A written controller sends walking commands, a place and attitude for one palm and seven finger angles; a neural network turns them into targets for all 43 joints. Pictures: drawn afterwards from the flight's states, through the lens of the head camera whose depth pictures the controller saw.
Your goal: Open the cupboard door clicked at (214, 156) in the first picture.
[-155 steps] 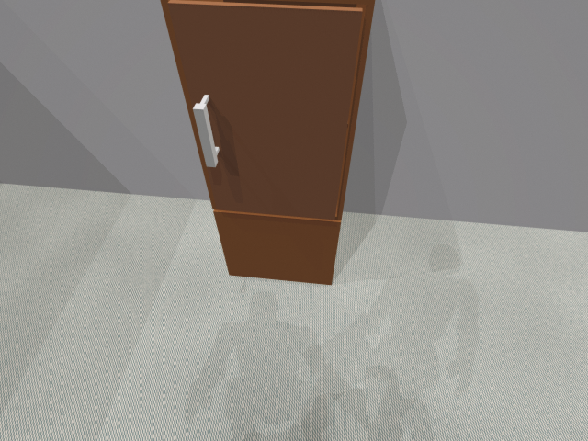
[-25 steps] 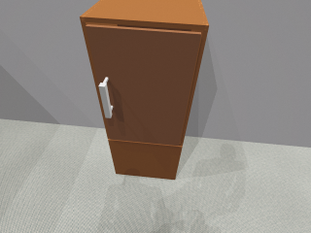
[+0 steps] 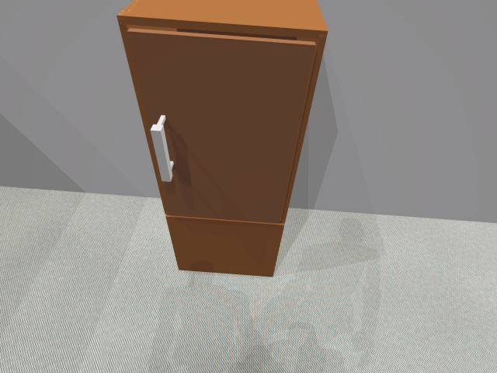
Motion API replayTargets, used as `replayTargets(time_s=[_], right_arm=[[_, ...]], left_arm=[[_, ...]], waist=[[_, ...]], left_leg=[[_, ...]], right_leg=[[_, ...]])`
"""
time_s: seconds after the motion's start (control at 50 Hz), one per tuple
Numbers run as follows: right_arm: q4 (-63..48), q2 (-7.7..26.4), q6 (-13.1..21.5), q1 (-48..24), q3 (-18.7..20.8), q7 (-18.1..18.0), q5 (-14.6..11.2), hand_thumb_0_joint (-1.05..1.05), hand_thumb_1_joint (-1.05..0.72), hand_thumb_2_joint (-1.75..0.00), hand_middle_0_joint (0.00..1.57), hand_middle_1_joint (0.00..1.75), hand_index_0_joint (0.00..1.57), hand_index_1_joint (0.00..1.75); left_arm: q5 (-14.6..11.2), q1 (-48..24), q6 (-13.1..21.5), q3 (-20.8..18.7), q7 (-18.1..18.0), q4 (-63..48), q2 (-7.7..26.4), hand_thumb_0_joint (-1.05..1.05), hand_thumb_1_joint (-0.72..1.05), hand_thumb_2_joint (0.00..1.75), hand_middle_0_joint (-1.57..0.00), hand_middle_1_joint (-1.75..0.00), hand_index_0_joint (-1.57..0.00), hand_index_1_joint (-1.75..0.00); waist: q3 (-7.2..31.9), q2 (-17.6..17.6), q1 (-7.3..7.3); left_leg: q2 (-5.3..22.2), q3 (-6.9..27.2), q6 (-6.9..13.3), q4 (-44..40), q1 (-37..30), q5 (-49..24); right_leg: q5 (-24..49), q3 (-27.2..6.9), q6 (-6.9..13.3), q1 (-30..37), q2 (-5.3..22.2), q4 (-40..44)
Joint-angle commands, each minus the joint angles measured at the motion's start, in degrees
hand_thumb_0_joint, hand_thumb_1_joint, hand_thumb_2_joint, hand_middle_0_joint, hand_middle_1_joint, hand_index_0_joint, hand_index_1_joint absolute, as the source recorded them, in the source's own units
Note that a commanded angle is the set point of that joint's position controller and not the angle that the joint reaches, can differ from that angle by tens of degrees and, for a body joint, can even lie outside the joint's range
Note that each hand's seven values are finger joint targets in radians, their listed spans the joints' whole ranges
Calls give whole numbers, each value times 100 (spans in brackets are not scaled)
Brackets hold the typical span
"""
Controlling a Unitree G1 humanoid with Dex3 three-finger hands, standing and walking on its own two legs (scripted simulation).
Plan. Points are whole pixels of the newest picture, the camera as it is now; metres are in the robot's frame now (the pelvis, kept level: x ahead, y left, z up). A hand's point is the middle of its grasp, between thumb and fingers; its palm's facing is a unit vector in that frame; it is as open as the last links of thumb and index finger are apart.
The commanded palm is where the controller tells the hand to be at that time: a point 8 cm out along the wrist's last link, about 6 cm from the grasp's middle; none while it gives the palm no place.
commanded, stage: look again from close up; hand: left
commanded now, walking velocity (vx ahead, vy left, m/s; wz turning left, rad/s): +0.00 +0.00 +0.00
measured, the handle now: (164, 149) +0.63 +0.25 -0.03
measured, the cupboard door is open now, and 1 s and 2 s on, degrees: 0 0 0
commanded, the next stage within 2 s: shuffle to correct the standing spot in 0.44 s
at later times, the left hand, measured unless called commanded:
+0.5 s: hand out of the picture +0.01 +0.17 -0.18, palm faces +0.01 -0.99 -0.16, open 7.4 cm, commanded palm none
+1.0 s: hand out of the picture +0.11 +0.19 -0.17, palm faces -0.01 -0.98 -0.22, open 7.4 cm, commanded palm none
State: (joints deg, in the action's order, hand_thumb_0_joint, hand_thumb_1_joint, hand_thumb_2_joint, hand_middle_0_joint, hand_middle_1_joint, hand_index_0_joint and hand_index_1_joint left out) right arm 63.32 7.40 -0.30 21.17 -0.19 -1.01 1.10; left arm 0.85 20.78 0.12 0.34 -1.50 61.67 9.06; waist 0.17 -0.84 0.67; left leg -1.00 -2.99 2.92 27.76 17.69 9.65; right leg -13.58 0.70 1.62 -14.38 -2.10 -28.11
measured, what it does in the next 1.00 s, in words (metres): shifts its weight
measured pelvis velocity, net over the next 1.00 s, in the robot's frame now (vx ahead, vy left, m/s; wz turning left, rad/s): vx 0.07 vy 0.01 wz -0.03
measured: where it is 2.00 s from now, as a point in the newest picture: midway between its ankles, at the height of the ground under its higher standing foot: outside the picture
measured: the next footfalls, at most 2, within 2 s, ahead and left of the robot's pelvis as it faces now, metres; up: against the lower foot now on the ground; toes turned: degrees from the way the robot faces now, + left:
none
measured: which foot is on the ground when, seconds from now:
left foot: down 0.00-1.00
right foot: down 0.00-1.00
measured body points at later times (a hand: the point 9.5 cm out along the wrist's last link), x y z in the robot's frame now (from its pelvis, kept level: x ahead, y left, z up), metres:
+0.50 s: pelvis +0.04 +0.01 +0.00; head +0.05 +0.02 +0.45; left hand +0.01 +0.22 -0.16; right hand +0.05 -0.21 -0.15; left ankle +0.07 +0.08 -0.74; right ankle +0.03 -0.11 -0.74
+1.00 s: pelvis +0.07 +0.01 +0.00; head +0.09 +0.01 +0.45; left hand +0.11 +0.24 -0.16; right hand +0.09 -0.22 -0.15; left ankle +0.07 +0.08 -0.74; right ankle +0.03 -0.11 -0.74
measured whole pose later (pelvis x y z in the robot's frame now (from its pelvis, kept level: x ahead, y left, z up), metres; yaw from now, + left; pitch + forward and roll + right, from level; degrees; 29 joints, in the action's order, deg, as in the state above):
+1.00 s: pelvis +0.07 +0.01 +0.00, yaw -2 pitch +0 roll +1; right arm 61.9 8.8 1.1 13.5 0.3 -2.5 0.4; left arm 0.6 13.9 -0.1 -0.1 -2.7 60.2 10.0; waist -2.5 -1.4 0.2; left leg -3.3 -5.4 4.1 25.0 11.6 13.7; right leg -18.2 -2.0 0.0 -10.2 0.1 -28.3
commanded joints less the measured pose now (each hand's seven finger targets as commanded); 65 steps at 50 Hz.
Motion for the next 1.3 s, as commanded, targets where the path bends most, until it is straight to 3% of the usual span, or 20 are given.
replayTargets(time_s=[0.0, 0.22, 0.5, 0.52, 0.58, 0.62, 0.68, 0.72, 0.76, 0.78, 0.88, 0.94, 1.02, 1.04, 1.06, 1.08, 1.1, 1.18, 1.24, 1.28], right_arm=[[-210, 619, 128, 78, 106, -34, 1, 0, -90, -90, 20, 30, 20, 30], [-233, 644, 172, -76, 142, -44, -19, 0, -90, -90, 20, 30, 20, 30], [-154, 724, 286, -272, 84, -77, -58, 0, -90, -90, 20, 30, 20, 30], [-140, 717, 289, -281, 79, -80, -61, 0, -90, -90, 20, 30, 20, 30], [-147, 745, 233, -240, 83, -40, -38, 0, -90, -90, 20, 30, 20, 30], [-214, 761, 202, -283, 88, -15, -19, 0, -90, -90, 20, 30, 20, 30], [-251, 703, 229, -274, 68, -28, -34, 0, -90, -90, 20, 30, 20, 30], [-222, 774, 297, -254, 69, -73, -55, 0, -90, -90, 20, 30, 20, 30], [-199, 799, 309, -246, 83, -129, -75, 0, -90, -90, 20, 30, 20, 30], [-196, 799, 304, -246, 96, -150, -80, 0, -90, -90, 20, 30, 20, 30], [-243, 747, 238, -264, 132, -179, -74, 0, -90, -90, 20, 30, 20, 30], [-310, 808, 203, -338, 161, -174, -61, 0, -90, -90, 20, 30, 20, 30], [-322, 778, 200, -514, 153, -127, -54, 0, -90, -90, 20, 30, 20, 30], [-766, 1090, 188, -681, 201, -90, -138, 0, -90, -90, 20, 30, 20, 30], [-838, 953, 160, -432, 177, -29, -51, 0, -90, -90, 20, 30, 20, 30], [-913, 896, 130, -607, 153, 19, -12, 0, -90, -90, 20, 30, 20, 30], [-1015, 884, 105, -671, 156, 29, -10, 0, -90, -90, 20, 30, 20, 30], [-1050, 948, 137, -579, 140, 38, -3, 0, -90, -90, 20, 30, 20, 30], [-1009, 1035, 157, -616, 127, 33, -8, 0, -90, -90, 20, 30, 20, 30], [-935, 1067, 184, -635, 129, 31, -7, 0, -90, -90, 20, 30, 20, 30]], left_arm=[[23, 359, 113, -66, -51, -123, 439, 0, 90, 90, -20, -30, -20, -30], [55, 482, 134, -50, -57, -34, 318, 0, 90, 90, -20, -30, -20, -30], [30, 273, 187, -17, -74, 74, 445, 0, 90, 90, -20, -30, -20, -30], [26, 251, 183, -18, -75, 80, 453, 0, 90, 90, -20, -30, -20, -30], [68, 314, 158, -51, -53, 72, 490, 0, 90, 90, -20, -30, -20, -30], [79, 317, 144, -95, -31, 9, 546, 0, 90, 90, -20, -30, -20, -30], [58, 195, 143, -92, -52, -58, 558, 0, 90, 90, -20, -30, -20, -30], [26, 130, 170, -89, -80, -66, 588, 0, 90, 90, -20, -30, -20, -30], [-3, 84, 166, -91, -121, -73, 614, 0, 90, 90, -20, -30, -20, -30], [-1, 21, 149, -98, -138, -103, 637, 0, 90, 90, -20, -30, -20, -30], [-3, -51, 66, -122, -180, -210, 604, 0, 90, 90, -20, -30, -20, -30], [-8, -128, 27, -138, -172, -280, 619, 0, 90, 90, -20, -30, -20, -30], [9, -204, 35, -118, -143, -305, 628, 0, 90, 90, -20, -30, -20, -30], [69, -32, 110, -117, -345, -343, 656, 0, 90, 90, -20, -30, -20, -30], [1, -171, 127, -130, -311, -629, 813, 0, 90, 90, -20, -30, -20, -30], [0, -372, 147, -113, -262, -716, 835, 0, 90, 90, -20, -30, -20, -30], [-4, -495, 142, -85, -213, -785, 847, 0, 90, 90, -20, -30, -20, -30], [17, -501, 134, -43, -124, -816, 834, 0, 90, 90, -20, -30, -20, -30], [-6, -462, 134, -24, -92, -778, 835, 0, 90, 90, -20, -30, -20, -30], [4, -479, 154, -25, -78, -754, 907, 0, 90, 90, -20, -30, -20, -30]], waist=[[-646, 138, -86], [-571, 223, -94], [-248, 70, -66], [-246, 78, -75], [-338, 85, -114], [-540, 1, -154], [-609, -48, -92], [-231, 47, -100], [53, 40, -91], [2, 131, -81], [169, 222, -97], [225, 204, -95], [79, 48, -114], [47, 214, -63], [415, 278, -41], [214, 302, -62], [-55, 312, -1], [-332, 143, 8], [-403, -164, -14], [-448, -22, -18]], left_leg=[[679, 1048, 48, -1033, 347, 1798], [801, 1229, 97, -1314, 217, 1853], [746, 813, 77, -915, -619, -98], [749, 810, 78, -922, -641, -130], [667, 761, 98, -831, -474, 737], [557, 684, 86, -684, -158, 1160], [570, 656, 70, -596, -378, 145], [703, 685, 116, -528, -782, -1229], [783, 689, 133, -412, -1124, -2311], [803, 697, 137, -396, -1166, -2700], [903, 698, 135, -401, -1378, -3257], [934, 720, 136, -458, -1371, -2899], [841, 717, 88, -603, -1061, -1679], [1042, 645, -78, 377, -1189, -3392], [837, 759, -93, 177, -837, -1476], [721, 696, -93, 9, -556, -360], [639, 717, -55, -171, -410, 174], [670, 911, 83, -526, -226, 553], [625, 853, 61, -640, -219, 817], [621, 819, 62, -680, -335, 671]], right_leg=[[-1342, -790, 169, -357, 582, 796], [-707, -593, 115, -262, 550, 591], [449, -657, 74, 54, 711, 660], [446, -650, 69, 78, 721, 663], [-320, -688, 166, 73, 732, 586], [-856, -904, 258, 34, 823, 684], [33, -852, 238, -123, 814, 551], [1071, -676, 122, 111, 780, 351], [1549, -640, 58, 272, 777, 259], [1662, -615, 36, 259, 767, 217], [1550, -538, -25, 273, 732, 96], [1272, -549, -32, 228, 712, 77], [1003, -674, 2, 244, 748, 334], [1811, -547, -121, -48, 819, 197], [495, -734, 134, 248, 820, 175], [-12, -819, 202, 152, 818, 307], [-323, -865, 239, -72, 806, 348], [-471, -696, 208, -126, 560, 274], [-602, -775, 181, -175, 597, 422], [-460, -811, 196, -225, 621, 467]])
